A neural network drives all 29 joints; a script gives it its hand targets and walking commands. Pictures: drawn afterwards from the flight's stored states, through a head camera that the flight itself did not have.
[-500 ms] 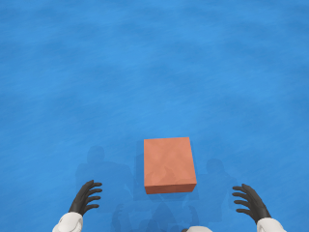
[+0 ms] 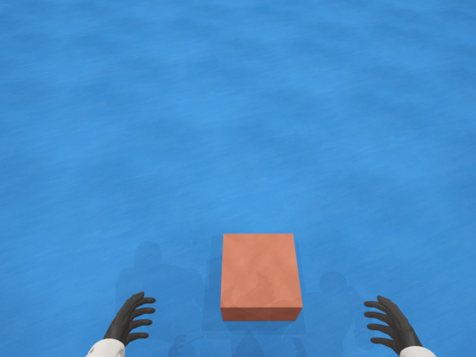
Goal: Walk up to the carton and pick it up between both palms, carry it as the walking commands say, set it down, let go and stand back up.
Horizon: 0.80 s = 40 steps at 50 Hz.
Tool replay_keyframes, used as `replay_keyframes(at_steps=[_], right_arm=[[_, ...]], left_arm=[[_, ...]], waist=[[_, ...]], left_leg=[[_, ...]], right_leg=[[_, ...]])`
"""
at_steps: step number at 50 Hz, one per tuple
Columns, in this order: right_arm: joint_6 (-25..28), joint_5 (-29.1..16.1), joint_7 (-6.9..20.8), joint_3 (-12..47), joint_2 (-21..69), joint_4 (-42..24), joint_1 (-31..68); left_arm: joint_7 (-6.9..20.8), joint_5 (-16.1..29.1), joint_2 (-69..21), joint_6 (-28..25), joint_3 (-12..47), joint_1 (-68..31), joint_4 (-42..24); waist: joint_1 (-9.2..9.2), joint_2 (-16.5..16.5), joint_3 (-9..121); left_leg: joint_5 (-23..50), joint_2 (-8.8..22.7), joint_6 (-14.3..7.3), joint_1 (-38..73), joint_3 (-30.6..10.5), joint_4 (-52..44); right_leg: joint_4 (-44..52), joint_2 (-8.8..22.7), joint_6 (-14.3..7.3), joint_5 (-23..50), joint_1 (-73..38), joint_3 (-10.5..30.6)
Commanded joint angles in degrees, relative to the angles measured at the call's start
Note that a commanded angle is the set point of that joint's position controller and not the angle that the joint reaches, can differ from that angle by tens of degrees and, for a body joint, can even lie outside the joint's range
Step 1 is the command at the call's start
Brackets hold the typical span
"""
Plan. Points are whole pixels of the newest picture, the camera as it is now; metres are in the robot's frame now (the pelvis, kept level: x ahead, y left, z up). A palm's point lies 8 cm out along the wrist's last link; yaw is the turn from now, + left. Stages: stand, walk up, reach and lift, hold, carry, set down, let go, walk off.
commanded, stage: stand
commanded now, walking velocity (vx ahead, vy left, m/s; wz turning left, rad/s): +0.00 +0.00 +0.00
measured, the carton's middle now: (258, 276) +0.50 -0.04 -0.68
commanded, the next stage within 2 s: none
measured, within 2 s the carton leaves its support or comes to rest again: neither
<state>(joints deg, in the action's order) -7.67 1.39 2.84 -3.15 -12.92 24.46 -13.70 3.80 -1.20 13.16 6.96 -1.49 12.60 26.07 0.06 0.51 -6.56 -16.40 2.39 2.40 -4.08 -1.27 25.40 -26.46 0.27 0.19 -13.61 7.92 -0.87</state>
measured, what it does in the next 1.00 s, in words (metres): stands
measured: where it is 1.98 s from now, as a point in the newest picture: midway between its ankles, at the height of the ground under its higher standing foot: outside the picture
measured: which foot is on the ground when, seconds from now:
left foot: down 0.00-1.00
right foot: down 0.00-1.00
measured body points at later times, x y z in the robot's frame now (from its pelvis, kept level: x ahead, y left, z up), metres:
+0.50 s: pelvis +0.02 +0.03 +0.00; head -0.01 +0.03 +0.45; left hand +0.13 +0.33 -0.10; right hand +0.16 -0.26 -0.09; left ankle -0.02 +0.15 -0.74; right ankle +0.01 -0.12 -0.74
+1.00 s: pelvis -0.01 +0.03 +0.00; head -0.04 +0.03 +0.45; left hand +0.05 +0.34 -0.11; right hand +0.09 -0.27 -0.11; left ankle -0.02 +0.15 -0.74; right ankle +0.01 -0.12 -0.74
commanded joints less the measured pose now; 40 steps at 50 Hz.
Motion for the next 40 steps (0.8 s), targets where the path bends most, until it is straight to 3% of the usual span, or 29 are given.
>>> replay_keyframes(at_steps=[1, 5, 7, 10, 12, 20, 24, 30, 31, 40], right_arm=[[4.52, 0.95, -2.47, -4.21, -13.77, 1.45, 3.10], [7.27, 1.08, -2.07, -3.06, -13.12, 3.57, 2.43], [7.67, 1.15, -1.97, -2.90, -13.77, 4.95, 1.94], [8.00, 1.08, -2.18, -2.84, -14.46, 6.27, 1.88], [8.28, 1.01, -2.38, -3.04, -15.27, 6.92, 2.05], [8.64, 0.84, -3.22, -2.48, -17.49, 10.87, 2.40], [8.82, 0.80, -3.43, -2.12, -17.83, 12.83, 2.60], [9.10, 0.54, -3.46, -1.60, -17.74, 15.35, 3.52], [9.17, 0.56, -3.46, -1.65, -18.10, 15.80, 3.90], [9.12, 0.29, -3.46, -0.93, -17.83, 19.83, 4.56]], left_arm=[[-3.42, -1.71, 14.47, -4.25, -4.58, -2.26, 2.49], [-3.34, -1.98, 13.22, -6.43, -3.47, -3.42, 5.10], [-3.16, -1.83, 13.10, -6.82, -3.29, -3.47, 6.66], [-3.23, -1.54, 13.88, -7.51, -3.14, -2.60, 8.61], [-3.26, -1.36, 14.01, -7.85, -3.10, -2.46, 9.64], [-4.02, -1.30, 15.69, -8.08, -2.61, -1.27, 13.29], [-4.35, -1.30, 16.25, -8.19, -2.43, -1.11, 15.00], [-4.48, -1.25, 16.77, -8.38, -1.92, -1.42, 17.36], [-4.44, -1.22, 16.78, -8.40, -1.88, -1.65, 17.66], [-4.37, -1.07, 17.92, -8.34, -1.60, -1.60, 21.48]], waist=[[-0.81, -0.67, 12.23], [-0.73, -1.26, 9.26], [-0.62, -1.84, 8.63], [-0.79, -0.03, 8.37], [-0.77, -1.03, 8.69], [-0.89, -1.32, 10.77], [-0.60, -2.75, 10.31], [-0.27, -0.93, 9.45], [-0.41, -2.07, 9.45], [-0.55, -1.97, 7.33]], left_leg=[[3.27, -0.60, -0.89, -7.08, 0.56, 0.16], [1.03, 0.26, -2.20, -10.12, -0.83, -0.37], [5.09, 0.96, -2.47, -10.71, -1.67, -0.43], [11.90, 1.64, -2.68, -9.02, -2.46, -0.35], [15.67, 1.94, -2.73, -7.98, -2.97, -0.37], [21.06, 2.26, -3.17, -6.52, -3.63, -0.71], [21.00, 2.26, -3.34, -6.34, -4.03, -1.47], [18.27, 2.23, -3.42, -6.96, -4.54, -2.32], [18.29, 2.23, -3.36, -7.13, -4.57, -2.35], [8.25, 2.08, -3.60, -9.15, -5.78, -5.31]], right_leg=[[4.47, 3.12, 1.45, 3.47, -0.42, 3.61], [4.59, 3.42, 0.29, 1.26, 2.77, 3.29], [3.14, 3.52, 0.20, 5.59, 2.96, 3.01], [2.40, 3.68, 0.13, 10.12, 3.06, 2.52], [1.94, 3.65, 0.34, 12.13, 2.80, 2.38], [0.96, 3.81, 0.30, 14.88, 0.48, 1.91], [1.07, 4.21, 0.22, 14.40, 0.21, 2.16], [2.26, 4.67, 0.32, 13.15, 0.03, 2.42], [2.32, 4.71, 0.47, 12.76, 0.29, 2.38], [4.57, 5.22, 0.49, 7.23, 0.40, 2.75]])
